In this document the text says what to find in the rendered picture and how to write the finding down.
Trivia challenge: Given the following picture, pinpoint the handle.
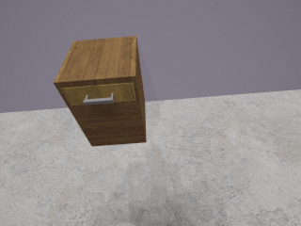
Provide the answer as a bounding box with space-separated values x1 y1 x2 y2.
83 93 114 105

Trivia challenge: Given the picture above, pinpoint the drawer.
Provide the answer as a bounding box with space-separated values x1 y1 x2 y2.
62 82 135 105

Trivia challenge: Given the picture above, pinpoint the cabinet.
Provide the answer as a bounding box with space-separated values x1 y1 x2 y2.
54 36 147 147

